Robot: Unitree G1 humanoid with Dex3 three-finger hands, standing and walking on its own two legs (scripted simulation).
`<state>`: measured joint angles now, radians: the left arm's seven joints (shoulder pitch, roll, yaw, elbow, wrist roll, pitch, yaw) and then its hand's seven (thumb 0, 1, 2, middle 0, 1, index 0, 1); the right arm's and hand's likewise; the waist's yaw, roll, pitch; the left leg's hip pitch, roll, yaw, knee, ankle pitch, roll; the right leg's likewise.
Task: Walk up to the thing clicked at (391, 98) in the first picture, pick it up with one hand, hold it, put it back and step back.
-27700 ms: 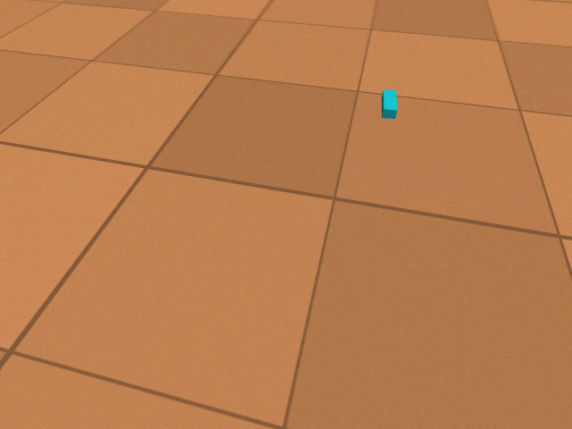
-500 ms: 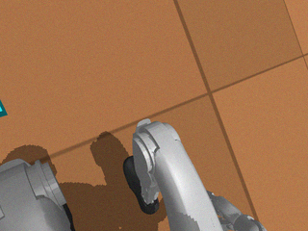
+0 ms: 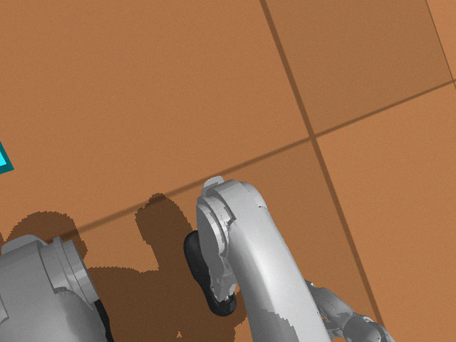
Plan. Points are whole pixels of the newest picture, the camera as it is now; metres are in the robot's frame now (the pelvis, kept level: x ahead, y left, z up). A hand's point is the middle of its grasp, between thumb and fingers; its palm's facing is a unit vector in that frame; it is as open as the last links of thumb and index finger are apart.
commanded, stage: open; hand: left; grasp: from above
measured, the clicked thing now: out of the picture +0.43 +0.35 -0.27
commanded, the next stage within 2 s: withdraw in 0.10 s
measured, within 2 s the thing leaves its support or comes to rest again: neither
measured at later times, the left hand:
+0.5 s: hand out of the picture +0.45 +0.35 -0.20, palm faces -0.32 -0.13 -0.94, open 14.2 cm
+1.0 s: hand out of the picture +0.43 +0.36 -0.06, palm faces -0.49 -0.14 -0.86, open 14.0 cm
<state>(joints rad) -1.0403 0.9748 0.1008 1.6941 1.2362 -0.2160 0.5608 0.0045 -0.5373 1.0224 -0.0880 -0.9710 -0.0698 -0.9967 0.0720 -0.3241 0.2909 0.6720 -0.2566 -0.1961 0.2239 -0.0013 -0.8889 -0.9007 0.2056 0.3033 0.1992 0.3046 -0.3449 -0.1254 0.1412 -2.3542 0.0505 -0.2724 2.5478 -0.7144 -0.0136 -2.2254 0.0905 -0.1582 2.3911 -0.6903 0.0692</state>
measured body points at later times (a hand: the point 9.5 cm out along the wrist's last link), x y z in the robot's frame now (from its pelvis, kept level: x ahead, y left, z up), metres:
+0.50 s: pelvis +0.00 +0.00 +0.00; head +0.25 +0.12 +0.35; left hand +0.46 +0.35 -0.15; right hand +0.08 -0.25 -0.07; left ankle +0.06 +0.13 -0.27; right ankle +0.11 -0.12 -0.27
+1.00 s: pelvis -0.02 -0.01 +0.06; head +0.20 +0.09 +0.44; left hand +0.45 +0.36 -0.01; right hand +0.08 -0.28 -0.03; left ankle +0.06 +0.13 -0.27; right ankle +0.11 -0.12 -0.27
